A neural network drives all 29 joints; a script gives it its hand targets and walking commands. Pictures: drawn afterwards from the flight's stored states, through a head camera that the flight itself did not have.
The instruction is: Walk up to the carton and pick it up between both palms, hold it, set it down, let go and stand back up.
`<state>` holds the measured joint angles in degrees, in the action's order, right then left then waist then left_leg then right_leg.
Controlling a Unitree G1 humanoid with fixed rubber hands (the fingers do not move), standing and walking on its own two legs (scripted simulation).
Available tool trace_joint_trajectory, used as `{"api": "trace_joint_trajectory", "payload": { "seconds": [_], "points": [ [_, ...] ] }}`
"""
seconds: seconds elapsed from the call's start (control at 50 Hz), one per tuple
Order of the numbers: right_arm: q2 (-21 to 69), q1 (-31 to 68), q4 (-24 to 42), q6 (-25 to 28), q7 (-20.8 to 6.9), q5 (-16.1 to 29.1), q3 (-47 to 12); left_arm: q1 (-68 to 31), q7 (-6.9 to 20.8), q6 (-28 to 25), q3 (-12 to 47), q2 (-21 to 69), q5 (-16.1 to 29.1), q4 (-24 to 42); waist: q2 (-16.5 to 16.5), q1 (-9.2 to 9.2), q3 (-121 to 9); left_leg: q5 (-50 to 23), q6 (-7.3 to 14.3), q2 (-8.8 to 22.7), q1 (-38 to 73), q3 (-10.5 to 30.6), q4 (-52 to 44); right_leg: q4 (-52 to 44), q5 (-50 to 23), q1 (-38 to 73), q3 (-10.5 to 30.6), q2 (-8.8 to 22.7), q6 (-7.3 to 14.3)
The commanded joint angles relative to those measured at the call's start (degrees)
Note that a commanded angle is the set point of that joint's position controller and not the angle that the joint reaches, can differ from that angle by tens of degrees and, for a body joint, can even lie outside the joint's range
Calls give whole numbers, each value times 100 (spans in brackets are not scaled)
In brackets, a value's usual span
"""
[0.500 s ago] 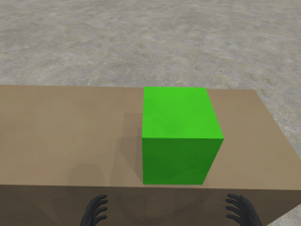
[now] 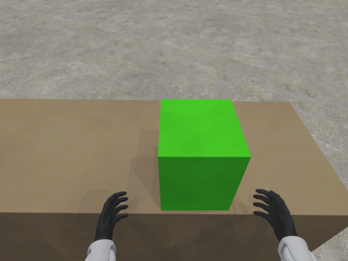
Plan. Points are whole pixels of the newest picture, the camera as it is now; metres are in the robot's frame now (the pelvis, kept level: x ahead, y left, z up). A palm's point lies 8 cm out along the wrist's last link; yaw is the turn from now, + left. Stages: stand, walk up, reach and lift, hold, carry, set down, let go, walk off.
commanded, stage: reach and lift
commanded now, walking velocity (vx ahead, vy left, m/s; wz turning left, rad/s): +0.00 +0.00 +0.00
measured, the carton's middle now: (195, 155) +0.42 -0.05 +0.00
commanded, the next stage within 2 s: none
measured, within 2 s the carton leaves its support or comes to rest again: neither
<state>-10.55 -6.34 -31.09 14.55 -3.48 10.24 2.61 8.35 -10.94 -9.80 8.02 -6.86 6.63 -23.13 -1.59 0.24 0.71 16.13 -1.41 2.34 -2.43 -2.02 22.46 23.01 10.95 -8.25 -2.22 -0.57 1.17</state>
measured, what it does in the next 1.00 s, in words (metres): stands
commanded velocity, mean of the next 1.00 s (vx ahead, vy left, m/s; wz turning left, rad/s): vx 0.00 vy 0.00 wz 0.00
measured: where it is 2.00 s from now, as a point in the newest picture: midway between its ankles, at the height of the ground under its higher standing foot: outside the picture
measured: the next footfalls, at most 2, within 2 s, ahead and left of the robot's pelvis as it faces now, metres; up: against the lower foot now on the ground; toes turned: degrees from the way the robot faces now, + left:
none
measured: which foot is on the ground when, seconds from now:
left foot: down 0.00-1.00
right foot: down 0.00-1.00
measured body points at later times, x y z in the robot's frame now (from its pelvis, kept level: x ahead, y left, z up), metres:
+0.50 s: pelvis -0.01 +0.00 +0.00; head +0.01 +0.01 +0.45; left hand +0.31 +0.17 +0.05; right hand +0.29 -0.23 +0.05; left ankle -0.04 +0.13 -0.74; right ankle +0.02 -0.11 -0.74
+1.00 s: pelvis +0.00 +0.00 +0.00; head +0.03 +0.01 +0.45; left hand +0.38 +0.17 +0.11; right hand +0.37 -0.24 +0.11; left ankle -0.04 +0.13 -0.74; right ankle +0.02 -0.11 -0.74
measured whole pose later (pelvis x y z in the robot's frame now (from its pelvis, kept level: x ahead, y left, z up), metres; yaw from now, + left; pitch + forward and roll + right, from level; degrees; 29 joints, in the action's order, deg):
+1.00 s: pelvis +0.00 +0.00 +0.00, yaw -2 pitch +5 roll +0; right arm -21.8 26.3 -23.4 -13.8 0.5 21.0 0.4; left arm -24.9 -8.1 33.9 -5.5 -9.3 7.6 -6.2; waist -1.3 -1.5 -0.5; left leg 12.9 -1.4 2.4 -10.5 -2.8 19.0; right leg 18.7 6.6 -16.6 0.6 -1.6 1.1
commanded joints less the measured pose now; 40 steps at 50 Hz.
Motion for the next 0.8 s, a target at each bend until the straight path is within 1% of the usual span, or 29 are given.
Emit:
{"api": "trace_joint_trajectory", "payload": {
  "seconds": [0.0,0.2,0.42,0.6,0.78],
  "points": [
    [-907,1364,1450,2,50,64,307,-1438,-11,68,-213,-225,-61,1493,-102,-16,-900,-890,8,-258,-1272,81,-752,-240,-1607,1338,580,-8,74],
    [-1134,2048,2157,-766,162,287,285,-2187,52,1325,-537,-174,-142,2323,-67,3,-1261,-1176,56,-270,-962,32,-886,-350,-1836,1286,548,-65,21],
    [-1461,2990,2667,-1357,274,427,363,-3064,105,2291,-844,-262,-51,3023,-91,5,-1872,-1423,84,-248,-726,-34,-862,-364,-1949,1197,505,-126,-18],
    [-1826,3849,2720,-1833,341,641,421,-3890,200,3046,-1121,-466,56,3355,-137,-80,-2502,-1907,81,-260,-579,-22,-702,-266,-2531,1283,484,-162,-85],
    [-2148,4814,2480,-2249,401,928,351,-4758,294,3709,-1394,-696,57,3329,-155,-146,-2991,-2276,77,-302,-576,-3,-541,-141,-3171,1406,456,-174,-168]
  ]
}}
